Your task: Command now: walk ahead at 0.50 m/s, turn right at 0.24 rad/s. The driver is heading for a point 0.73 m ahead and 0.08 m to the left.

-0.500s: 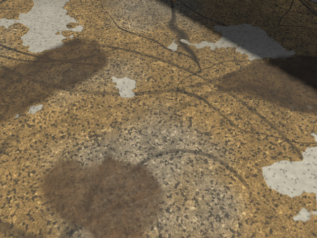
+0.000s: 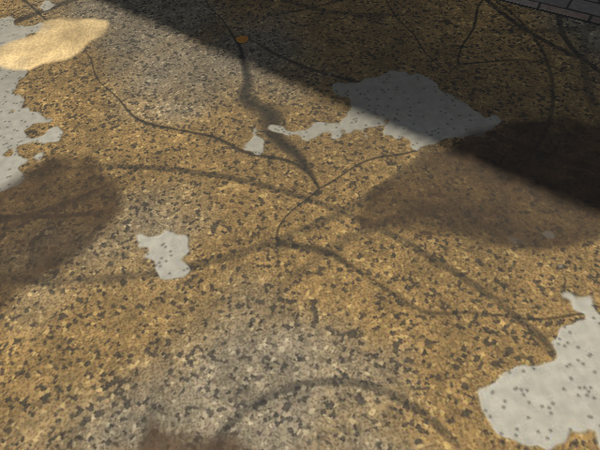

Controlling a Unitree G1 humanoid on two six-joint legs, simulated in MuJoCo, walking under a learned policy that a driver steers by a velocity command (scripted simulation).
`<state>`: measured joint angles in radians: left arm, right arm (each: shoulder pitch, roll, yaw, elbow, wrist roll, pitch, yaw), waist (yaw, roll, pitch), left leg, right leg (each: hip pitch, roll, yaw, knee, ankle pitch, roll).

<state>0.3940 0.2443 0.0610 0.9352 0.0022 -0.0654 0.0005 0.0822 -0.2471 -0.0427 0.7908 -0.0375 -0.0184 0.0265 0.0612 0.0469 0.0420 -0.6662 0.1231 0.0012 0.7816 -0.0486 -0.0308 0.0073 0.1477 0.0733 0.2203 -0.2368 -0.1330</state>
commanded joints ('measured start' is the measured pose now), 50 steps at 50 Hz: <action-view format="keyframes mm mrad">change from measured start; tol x32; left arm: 1 101 132 19 -14 7 -9 10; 30 -426 51 -40 -194 24 13 -34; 36 78 216 23 -66 72 -23 6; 50 -23 85 -12 19 7 -39 -3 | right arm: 1 -144 -60 -2 -102 6 -19 5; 10 406 -300 -74 26 -26 -53 -34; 50 127 -30 -1 64 9 -12 0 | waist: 1 35 -106 17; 10 -141 223 -344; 31 -110 33 37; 37 38 -321 -357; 50 -83 -98 22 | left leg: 1 -45 -45 48 -95 48 23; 8 506 -155 67 -321 -58 150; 10 986 307 -634 -413 -146 357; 16 503 95 -237 -608 -17 242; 34 726 81 -28 -360 566 176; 37 112 -198 43 424 -502 104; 50 83 -34 36 82 -62 33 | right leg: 1 78 -276 132 -11 569 -61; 8 50 -268 65 403 957 -7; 10 -473 -8 -38 1048 -179 54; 11 -574 -48 50 1127 -240 34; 32 -526 -188 -134 334 123 72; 35 -90 -155 -126 221 101 1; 37 320 -591 575 79 5 -181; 50 -126 -315 -73 -46 695 -54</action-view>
